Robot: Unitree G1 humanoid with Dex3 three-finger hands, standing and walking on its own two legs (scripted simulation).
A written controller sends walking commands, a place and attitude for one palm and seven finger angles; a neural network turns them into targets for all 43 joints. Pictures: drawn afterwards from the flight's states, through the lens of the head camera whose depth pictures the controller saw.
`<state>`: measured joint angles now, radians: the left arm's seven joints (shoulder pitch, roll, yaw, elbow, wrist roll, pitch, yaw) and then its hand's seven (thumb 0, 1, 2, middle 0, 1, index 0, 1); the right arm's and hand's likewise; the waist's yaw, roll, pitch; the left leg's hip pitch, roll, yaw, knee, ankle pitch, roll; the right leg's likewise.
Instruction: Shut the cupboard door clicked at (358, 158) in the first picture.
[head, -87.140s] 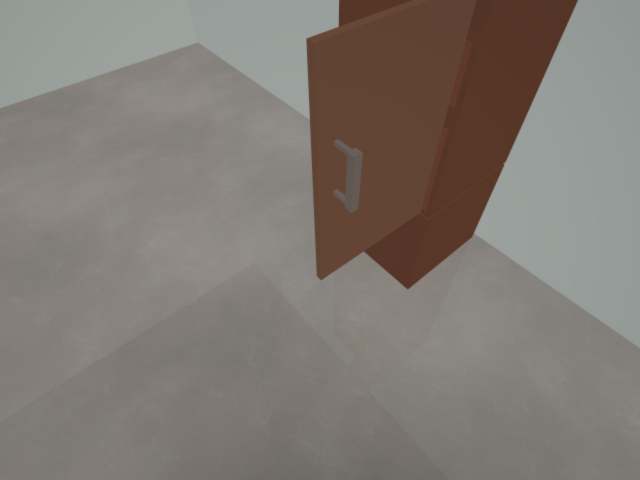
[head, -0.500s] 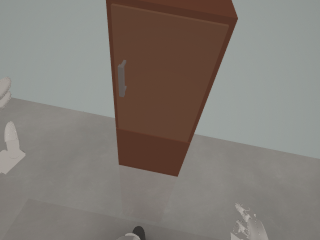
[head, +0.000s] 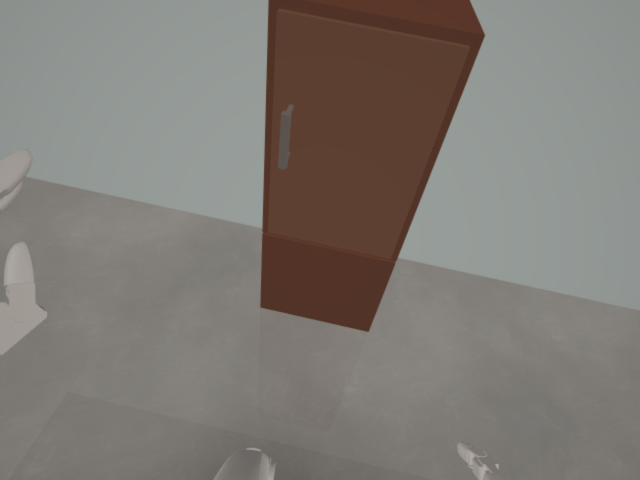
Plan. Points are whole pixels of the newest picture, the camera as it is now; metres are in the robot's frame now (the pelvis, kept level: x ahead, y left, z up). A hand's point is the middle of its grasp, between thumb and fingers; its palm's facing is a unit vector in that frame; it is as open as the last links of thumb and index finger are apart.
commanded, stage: stop stepping back and stand still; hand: left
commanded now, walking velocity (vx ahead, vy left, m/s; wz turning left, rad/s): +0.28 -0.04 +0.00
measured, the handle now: (286, 137) +0.82 +0.14 +0.01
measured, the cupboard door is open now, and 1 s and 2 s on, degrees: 0 0 0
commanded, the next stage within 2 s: let the arm hang, fingers relaxed in 0.38 s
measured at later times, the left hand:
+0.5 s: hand out of the picture +0.19 +0.33 +0.18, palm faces +0.45 -0.70 -0.55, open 7.4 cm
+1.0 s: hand out of the picture -0.01 +0.23 -0.16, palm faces +0.09 -0.97 -0.22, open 7.1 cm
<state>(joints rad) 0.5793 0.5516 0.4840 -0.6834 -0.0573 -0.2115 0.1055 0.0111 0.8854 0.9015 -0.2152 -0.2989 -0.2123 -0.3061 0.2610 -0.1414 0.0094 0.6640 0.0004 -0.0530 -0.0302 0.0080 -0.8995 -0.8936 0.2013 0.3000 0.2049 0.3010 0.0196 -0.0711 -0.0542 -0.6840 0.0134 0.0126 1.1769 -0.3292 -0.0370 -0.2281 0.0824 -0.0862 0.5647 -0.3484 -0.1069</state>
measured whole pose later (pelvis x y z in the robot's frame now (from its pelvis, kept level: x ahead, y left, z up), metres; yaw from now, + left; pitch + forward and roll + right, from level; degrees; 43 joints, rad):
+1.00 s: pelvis +0.01 +0.04 +0.02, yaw +4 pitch -2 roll +0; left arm 0.30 0.19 0.02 1.09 0.01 0.02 0.01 -0.02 0.95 0.90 -0.20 -0.30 -0.20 -0.30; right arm 0.29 -0.17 -0.01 1.06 -0.02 0.02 -0.03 0.00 -0.91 -0.89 0.19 0.30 0.20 0.30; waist -0.01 0.01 0.05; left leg -0.17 0.06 0.06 0.45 -0.24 -0.03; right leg -0.16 -0.03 -0.12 0.43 -0.24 -0.02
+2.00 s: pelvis -0.01 +0.07 +0.02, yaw +2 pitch -3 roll +0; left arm 0.33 0.12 0.02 1.15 0.02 0.00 0.03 0.00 0.91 0.90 -0.20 -0.30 -0.19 -0.30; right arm 0.33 -0.11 -0.01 1.12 -0.01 0.00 -0.03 0.00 -0.91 -0.89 0.19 0.30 0.20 0.30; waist -0.01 0.01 0.04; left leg -0.17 0.02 0.11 0.42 -0.21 0.02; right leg -0.17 -0.07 -0.07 0.43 -0.21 0.03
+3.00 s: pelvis +0.00 +0.06 +0.02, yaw +3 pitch -2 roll +0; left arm 0.30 0.12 0.02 1.14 0.01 0.00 0.03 0.00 0.91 0.90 -0.20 -0.30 -0.20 -0.30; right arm 0.31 -0.12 -0.01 1.13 -0.01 0.00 -0.03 0.00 -0.91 -0.89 0.19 0.30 0.20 0.30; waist -0.01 0.01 0.06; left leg -0.15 0.03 0.09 0.40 -0.21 0.01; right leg -0.15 -0.06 -0.09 0.41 -0.22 0.02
